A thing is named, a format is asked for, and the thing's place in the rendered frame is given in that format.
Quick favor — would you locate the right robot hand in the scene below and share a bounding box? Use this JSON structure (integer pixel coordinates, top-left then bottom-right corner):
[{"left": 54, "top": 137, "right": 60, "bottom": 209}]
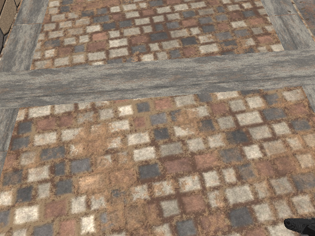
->
[{"left": 284, "top": 218, "right": 315, "bottom": 236}]

